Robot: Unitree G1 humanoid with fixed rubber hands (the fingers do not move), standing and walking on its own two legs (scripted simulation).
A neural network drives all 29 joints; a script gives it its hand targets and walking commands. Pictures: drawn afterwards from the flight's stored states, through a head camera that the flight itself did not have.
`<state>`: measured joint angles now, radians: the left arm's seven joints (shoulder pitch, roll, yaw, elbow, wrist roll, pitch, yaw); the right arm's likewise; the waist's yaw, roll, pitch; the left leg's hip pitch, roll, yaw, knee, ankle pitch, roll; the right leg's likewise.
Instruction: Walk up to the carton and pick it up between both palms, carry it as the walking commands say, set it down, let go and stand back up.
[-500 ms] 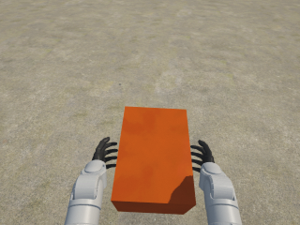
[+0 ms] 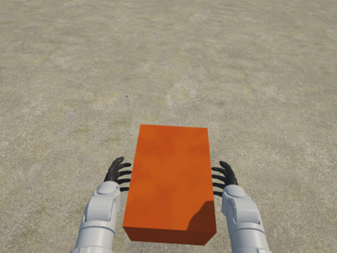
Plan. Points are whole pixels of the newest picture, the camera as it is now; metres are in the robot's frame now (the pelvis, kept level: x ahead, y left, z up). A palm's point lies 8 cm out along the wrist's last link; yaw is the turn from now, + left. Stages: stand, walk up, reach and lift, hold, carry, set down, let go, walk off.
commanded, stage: carry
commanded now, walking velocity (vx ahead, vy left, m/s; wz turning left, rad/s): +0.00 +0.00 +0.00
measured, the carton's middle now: (170, 182) +0.34 -0.01 -0.07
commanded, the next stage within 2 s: none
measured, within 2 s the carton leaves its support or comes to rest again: neither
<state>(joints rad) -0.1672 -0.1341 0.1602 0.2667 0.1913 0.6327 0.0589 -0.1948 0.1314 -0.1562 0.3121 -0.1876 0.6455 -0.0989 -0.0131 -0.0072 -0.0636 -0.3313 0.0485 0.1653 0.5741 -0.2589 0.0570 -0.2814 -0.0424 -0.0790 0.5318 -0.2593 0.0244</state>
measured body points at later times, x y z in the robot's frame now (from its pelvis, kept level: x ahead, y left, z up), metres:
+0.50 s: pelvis +0.01 +0.01 +0.00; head +0.00 +0.01 +0.45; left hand +0.30 +0.16 +0.00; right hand +0.30 -0.14 +0.00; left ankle +0.03 +0.08 -0.73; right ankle +0.01 -0.14 -0.73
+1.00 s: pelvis +0.00 +0.01 -0.01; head +0.03 +0.00 +0.44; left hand +0.28 +0.16 +0.07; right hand +0.30 -0.13 +0.05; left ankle +0.03 +0.08 -0.73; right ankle +0.01 -0.14 -0.73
